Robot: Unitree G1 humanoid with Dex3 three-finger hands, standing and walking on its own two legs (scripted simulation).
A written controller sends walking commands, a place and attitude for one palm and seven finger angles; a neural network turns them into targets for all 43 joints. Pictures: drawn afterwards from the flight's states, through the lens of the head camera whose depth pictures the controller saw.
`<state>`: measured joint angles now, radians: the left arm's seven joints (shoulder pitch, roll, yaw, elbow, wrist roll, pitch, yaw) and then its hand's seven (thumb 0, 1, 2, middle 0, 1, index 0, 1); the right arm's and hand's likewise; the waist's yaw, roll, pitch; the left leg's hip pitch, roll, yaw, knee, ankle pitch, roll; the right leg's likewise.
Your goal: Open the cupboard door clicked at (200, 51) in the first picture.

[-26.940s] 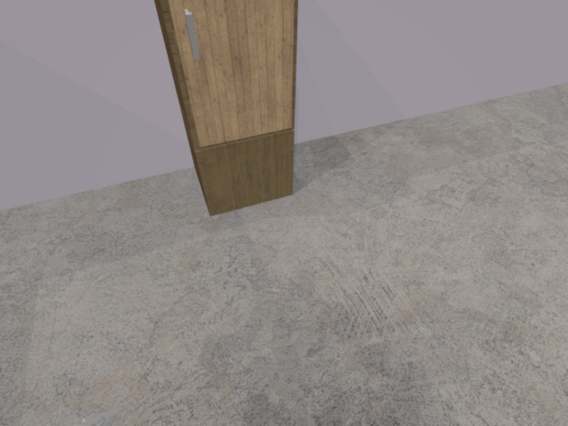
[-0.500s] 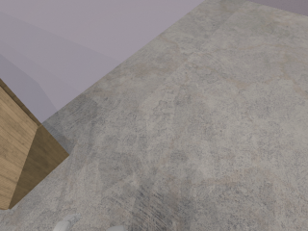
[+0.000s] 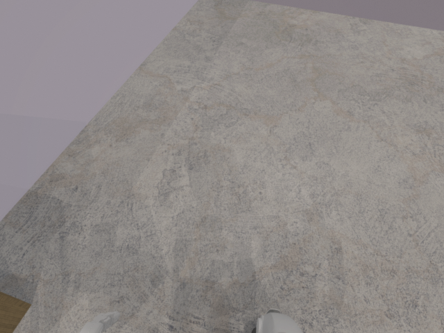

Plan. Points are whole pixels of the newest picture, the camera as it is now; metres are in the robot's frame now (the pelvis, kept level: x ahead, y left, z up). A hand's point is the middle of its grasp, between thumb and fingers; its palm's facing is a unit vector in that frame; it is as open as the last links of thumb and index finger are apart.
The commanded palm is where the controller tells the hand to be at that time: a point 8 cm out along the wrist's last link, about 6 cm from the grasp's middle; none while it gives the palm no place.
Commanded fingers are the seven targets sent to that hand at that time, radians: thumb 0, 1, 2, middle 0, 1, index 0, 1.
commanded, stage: walk to a spot facing it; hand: left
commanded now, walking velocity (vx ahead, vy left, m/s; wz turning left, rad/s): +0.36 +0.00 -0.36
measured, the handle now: out of the picture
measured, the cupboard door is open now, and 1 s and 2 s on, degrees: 41 41 41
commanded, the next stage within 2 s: turn to face it in 0.88 s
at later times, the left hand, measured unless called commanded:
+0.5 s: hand (161, 261) +0.29 +0.16 -0.18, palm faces -0.15 -0.97 -0.19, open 7.3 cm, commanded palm none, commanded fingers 0.00 0.90 0.90 -0.20 -0.30 -0.20 -0.30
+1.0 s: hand (201, 192) +0.48 +0.08 -0.18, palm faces -0.15 -0.97 -0.18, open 7.3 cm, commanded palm none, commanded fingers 0.00 0.90 0.90 -0.20 -0.30 -0.20 -0.30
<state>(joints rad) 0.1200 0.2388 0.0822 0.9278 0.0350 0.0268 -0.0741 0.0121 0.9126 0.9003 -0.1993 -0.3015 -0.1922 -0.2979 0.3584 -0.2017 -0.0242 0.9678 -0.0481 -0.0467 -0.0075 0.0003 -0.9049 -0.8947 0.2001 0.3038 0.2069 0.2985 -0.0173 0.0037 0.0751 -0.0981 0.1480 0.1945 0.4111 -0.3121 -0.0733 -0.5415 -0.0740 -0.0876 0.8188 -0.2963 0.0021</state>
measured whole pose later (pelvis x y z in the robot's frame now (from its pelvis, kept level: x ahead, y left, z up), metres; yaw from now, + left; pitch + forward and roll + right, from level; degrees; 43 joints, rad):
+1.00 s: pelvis +0.45 -0.10 -0.01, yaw -12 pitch +0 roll -1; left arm 0.31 0.18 0.06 1.10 0.02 -0.06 -0.01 0.00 0.93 0.90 -0.20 -0.30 -0.20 -0.30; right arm 0.19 -0.19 -0.05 1.00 -0.03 -0.05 0.02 0.00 -0.91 -0.90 0.20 0.30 0.20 0.30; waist 0.00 -0.01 0.05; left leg -0.39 0.11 0.13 0.53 -0.17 -0.01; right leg -0.10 -0.03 -0.11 0.48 -0.38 0.00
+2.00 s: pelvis +0.67 -0.20 -0.01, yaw +24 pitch +1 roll +2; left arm 0.19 0.19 0.04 0.87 0.03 0.01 0.02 0.01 0.91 0.90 -0.20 -0.30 -0.20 -0.30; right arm 0.14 -0.26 -0.09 0.92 -0.02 0.08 0.02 0.01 -0.91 -0.89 0.20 0.30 0.20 0.30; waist -0.02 0.02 0.11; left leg -0.50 0.01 0.02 1.10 -0.48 -0.06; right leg -0.27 -0.11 -0.12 0.58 -0.32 0.01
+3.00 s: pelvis +0.72 -0.22 -0.01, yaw +61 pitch +1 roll +0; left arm 0.15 0.25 0.07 0.89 0.02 0.06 0.01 0.01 0.91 0.90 -0.20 -0.30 -0.20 -0.30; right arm 0.17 -0.22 -0.05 0.89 -0.03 0.04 0.00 0.00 -0.90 -0.89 0.20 0.30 0.21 0.30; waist -0.01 -0.01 0.10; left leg -0.32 -0.01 -0.05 0.55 -0.25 0.00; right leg -0.44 -0.07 -0.03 0.93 -0.46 0.08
